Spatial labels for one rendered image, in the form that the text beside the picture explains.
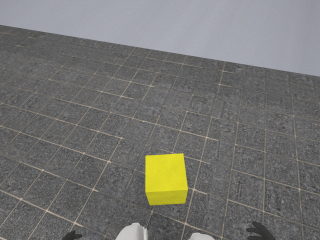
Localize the robot left hand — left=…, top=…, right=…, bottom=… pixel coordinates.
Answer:
left=62, top=230, right=82, bottom=240

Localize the robot right hand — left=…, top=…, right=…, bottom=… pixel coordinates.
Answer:
left=246, top=221, right=276, bottom=240

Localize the robot left thigh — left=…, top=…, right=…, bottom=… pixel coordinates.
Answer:
left=115, top=224, right=148, bottom=240

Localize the carton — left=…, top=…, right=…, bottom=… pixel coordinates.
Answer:
left=145, top=153, right=188, bottom=206

